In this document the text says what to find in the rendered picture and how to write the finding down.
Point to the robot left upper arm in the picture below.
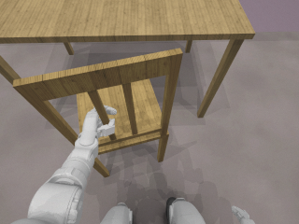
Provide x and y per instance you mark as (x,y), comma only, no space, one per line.
(56,204)

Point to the right robot shin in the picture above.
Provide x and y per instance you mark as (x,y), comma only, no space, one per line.
(179,199)

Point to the chair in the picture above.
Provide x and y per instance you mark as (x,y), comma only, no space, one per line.
(123,85)

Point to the robot right hand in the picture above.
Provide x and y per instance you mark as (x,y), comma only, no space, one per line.
(242,215)

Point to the robot left thigh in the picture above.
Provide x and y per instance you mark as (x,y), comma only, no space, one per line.
(119,214)

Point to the table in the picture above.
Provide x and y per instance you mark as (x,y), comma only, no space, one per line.
(76,21)

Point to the robot left forearm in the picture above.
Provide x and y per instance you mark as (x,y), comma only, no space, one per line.
(78,166)

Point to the robot left hand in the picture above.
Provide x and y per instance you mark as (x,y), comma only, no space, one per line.
(93,123)

